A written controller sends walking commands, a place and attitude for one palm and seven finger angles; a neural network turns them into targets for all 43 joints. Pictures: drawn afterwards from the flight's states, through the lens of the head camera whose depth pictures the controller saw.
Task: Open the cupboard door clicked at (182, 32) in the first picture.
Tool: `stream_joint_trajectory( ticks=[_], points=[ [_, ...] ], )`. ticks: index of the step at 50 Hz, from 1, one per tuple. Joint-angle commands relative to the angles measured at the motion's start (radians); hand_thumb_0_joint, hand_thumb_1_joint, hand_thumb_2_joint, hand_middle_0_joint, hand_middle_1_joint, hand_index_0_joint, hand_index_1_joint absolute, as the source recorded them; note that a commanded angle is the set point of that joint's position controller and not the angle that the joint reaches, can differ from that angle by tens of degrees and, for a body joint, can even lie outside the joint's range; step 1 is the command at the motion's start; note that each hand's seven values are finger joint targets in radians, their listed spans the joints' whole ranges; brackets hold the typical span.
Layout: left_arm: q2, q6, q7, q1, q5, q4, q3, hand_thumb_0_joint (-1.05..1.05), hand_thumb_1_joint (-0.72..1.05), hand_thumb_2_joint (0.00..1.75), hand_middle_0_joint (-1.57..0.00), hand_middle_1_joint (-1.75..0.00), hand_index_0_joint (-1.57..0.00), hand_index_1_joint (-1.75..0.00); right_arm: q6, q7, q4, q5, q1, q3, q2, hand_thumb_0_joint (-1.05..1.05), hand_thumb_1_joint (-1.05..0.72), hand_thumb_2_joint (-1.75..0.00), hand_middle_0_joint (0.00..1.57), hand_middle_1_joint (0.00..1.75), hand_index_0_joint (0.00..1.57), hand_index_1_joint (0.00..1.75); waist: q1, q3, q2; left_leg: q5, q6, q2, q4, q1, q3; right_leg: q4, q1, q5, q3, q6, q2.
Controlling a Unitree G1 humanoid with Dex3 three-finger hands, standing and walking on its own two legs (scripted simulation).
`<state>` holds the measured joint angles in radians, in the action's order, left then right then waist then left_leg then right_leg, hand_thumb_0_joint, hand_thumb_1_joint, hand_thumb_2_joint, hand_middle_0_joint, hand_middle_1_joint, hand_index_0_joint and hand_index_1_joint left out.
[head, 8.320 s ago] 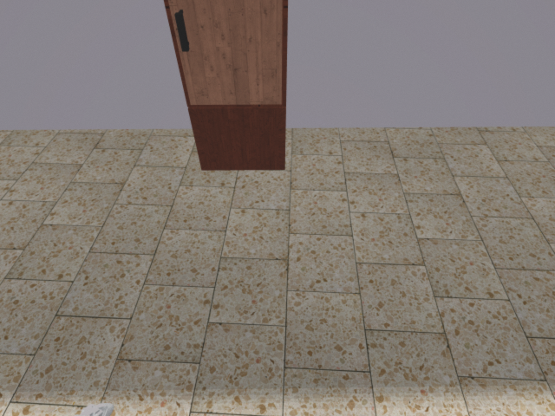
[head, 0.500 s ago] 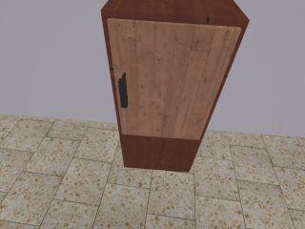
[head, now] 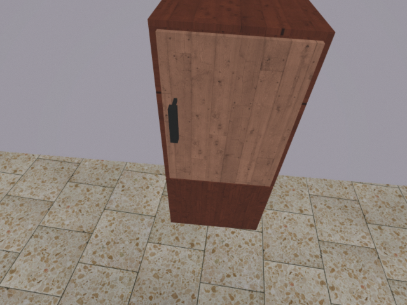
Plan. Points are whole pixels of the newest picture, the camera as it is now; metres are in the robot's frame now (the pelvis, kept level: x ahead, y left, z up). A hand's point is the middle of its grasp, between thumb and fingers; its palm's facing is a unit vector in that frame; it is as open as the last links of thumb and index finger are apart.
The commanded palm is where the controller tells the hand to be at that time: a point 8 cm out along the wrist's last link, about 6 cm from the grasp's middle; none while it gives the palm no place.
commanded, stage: look again from close up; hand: left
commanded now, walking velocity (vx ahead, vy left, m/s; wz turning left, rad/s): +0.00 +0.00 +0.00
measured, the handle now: (174, 120) +0.65 +0.14 -0.01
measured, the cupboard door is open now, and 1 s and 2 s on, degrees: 0 0 0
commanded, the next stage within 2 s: shuffle to correct the standing spot in 0.42 s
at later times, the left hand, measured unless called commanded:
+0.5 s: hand out of the picture -0.04 +0.14 -0.18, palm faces +0.05 -0.99 -0.15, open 7.3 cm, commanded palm none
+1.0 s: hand out of the picture -0.01 +0.13 -0.18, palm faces +0.02 -0.99 -0.14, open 7.3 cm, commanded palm none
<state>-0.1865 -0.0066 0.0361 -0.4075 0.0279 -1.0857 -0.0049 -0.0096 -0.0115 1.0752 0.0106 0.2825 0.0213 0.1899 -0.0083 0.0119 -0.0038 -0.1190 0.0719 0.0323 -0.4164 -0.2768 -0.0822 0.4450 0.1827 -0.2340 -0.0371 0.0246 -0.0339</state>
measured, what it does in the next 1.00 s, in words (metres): shifts its weight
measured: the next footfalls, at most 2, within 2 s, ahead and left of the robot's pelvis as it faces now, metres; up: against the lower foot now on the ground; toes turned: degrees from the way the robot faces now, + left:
right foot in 1.12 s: +0.14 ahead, -0.16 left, +0.00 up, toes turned -8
left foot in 1.50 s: +0.19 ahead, +0.06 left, +0.00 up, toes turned +1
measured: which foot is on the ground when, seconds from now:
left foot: down 0.00-1.00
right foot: down 0.00-0.92, up 0.94-1.00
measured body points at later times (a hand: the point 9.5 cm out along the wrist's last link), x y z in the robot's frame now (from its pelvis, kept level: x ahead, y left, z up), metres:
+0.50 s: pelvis +0.00 -0.01 +0.00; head -0.01 +0.00 +0.45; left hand -0.04 +0.19 -0.17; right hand -0.02 -0.22 -0.16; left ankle +0.07 +0.07 -0.74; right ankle +0.00 -0.14 -0.74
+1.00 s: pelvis +0.06 -0.02 -0.01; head +0.06 -0.02 +0.44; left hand +0.00 +0.18 -0.17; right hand +0.03 -0.24 -0.17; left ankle +0.07 +0.07 -0.74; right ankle +0.01 -0.13 -0.73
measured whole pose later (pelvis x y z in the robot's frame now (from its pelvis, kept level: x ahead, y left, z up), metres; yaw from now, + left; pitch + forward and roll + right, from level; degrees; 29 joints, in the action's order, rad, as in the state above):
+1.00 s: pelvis +0.06 -0.02 -0.01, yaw -3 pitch +0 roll +1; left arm -0.10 -0.01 0.01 -0.46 0.03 -1.11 0.03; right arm 0.03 -0.03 1.09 0.02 0.35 0.04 0.12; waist 0.00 0.03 -0.02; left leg -0.29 0.05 0.01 -0.55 -0.27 -0.12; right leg 0.72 0.28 -0.43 -0.03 -0.03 -0.02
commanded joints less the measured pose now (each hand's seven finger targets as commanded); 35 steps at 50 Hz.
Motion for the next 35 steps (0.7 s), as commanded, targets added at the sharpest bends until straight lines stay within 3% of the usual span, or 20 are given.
stream_joint_trajectory(
  ticks=[1,6,14,16,26,29,31,33,35],
  points=[
    [-0.068,0.015,0.007,-0.062,-0.002,0.027,0.009,0.0,0.9,0.9,-0.2,-0.3,-0.2,-0.3,0.012,-0.005,-0.031,-0.002,0.033,0.021,0.101,0.0,-0.9,-0.9,0.2,0.3,0.2,0.3,0.016,-0.115,0.0,-0.309,-0.028,-0.139,0.157,-0.009,0.19,-0.11,0.13,-0.144,0.085,-0.046,-0.059],
    [-0.042,0.015,0.01,-0.097,-0.001,0.011,0.01,0.0,0.9,0.9,-0.2,-0.3,-0.2,-0.3,0.012,-0.007,-0.019,-0.002,0.049,0.02,0.077,0.0,-0.9,-0.9,0.2,0.3,0.2,0.3,0.007,-0.114,0.018,-0.326,-0.029,-0.139,0.168,-0.033,0.194,-0.098,0.109,-0.126,0.075,-0.044,-0.054],
    [-0.015,0.021,0.014,-0.11,-0.004,0.008,0.014,0.0,0.9,0.9,-0.2,-0.3,-0.2,-0.3,0.014,-0.01,-0.001,-0.003,0.08,0.017,0.041,0.0,-0.9,-0.9,0.2,0.3,0.2,0.3,0.009,-0.098,-0.006,-0.263,-0.031,-0.132,0.137,-0.014,0.183,-0.106,0.111,-0.112,0.082,-0.049,-0.06],
    [-0.006,0.022,0.014,-0.109,-0.004,0.008,0.013,0.0,0.9,0.9,-0.2,-0.3,-0.2,-0.3,0.014,-0.01,0.002,-0.002,0.081,0.016,0.032,0.0,-0.9,-0.9,0.2,0.3,0.2,0.3,0.011,-0.122,-0.001,-0.266,-0.034,-0.129,0.134,-0.025,0.177,-0.112,0.128,-0.127,0.088,-0.05,-0.061],
    [0.01,0.016,0.014,-0.117,-0.004,0.005,0.019,0.0,0.9,0.9,-0.2,-0.3,-0.2,-0.3,0.013,-0.014,0.008,0.001,0.104,0.017,0.023,0.0,-0.9,-0.9,0.2,0.3,0.2,0.3,0.006,-0.123,0.029,-0.309,-0.034,-0.137,0.164,-0.047,0.194,-0.085,0.107,-0.111,0.073,-0.053,-0.045],
    [0.01,0.013,0.008,-0.138,0.0,0.001,0.026,0.0,0.9,0.9,-0.2,-0.3,-0.2,-0.3,0.01,-0.014,0.01,0.005,0.112,0.024,0.031,0.0,-0.9,-0.9,0.2,0.3,0.2,0.3,0.003,-0.098,0.009,-0.439,-0.027,-0.143,0.166,-0.049,0.199,-0.075,0.097,-0.238,0.063,-0.056,-0.027],
    [0.013,0.007,0.003,-0.15,0.002,0.002,0.033,0.0,0.9,0.9,-0.2,-0.3,-0.2,-0.3,0.006,-0.015,0.007,0.009,0.099,0.028,0.031,0.0,-0.9,-0.9,0.2,0.3,0.2,0.3,-0.004,-0.135,0.017,-0.495,-0.022,-0.144,0.167,-0.086,0.2,-0.069,0.114,-0.293,0.069,-0.064,-0.022],
    [0.015,0.006,-0.003,-0.159,0.001,0.004,0.037,0.0,0.9,0.9,-0.2,-0.3,-0.2,-0.3,0.007,-0.016,-0.001,0.011,0.094,0.029,0.026,0.0,-0.9,-0.9,0.2,0.3,0.2,0.3,-0.006,-0.161,-0.018,-0.471,-0.022,-0.131,0.128,-0.108,0.179,-0.085,0.117,-0.306,0.094,-0.079,-0.029],
    [0.011,0.01,-0.007,-0.161,-0.003,0.006,0.042,0.0,0.9,0.9,-0.2,-0.3,-0.2,-0.3,0.013,-0.016,-0.007,0.011,0.095,0.028,0.014,0.0,-0.9,-0.9,0.2,0.3,0.2,0.3,-0.001,-0.141,-0.011,-0.425,-0.022,-0.117,0.075,-0.088,0.153,-0.095,0.121,-0.318,0.123,-0.096,-0.047]
  ],
)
